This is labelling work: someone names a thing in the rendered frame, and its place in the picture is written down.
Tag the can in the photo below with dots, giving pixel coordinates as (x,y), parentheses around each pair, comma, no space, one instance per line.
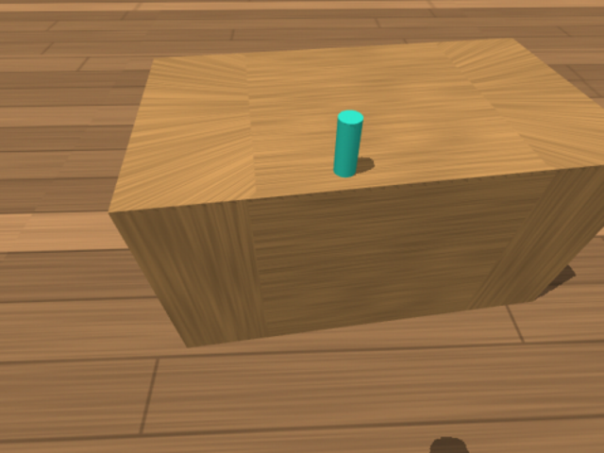
(347,146)

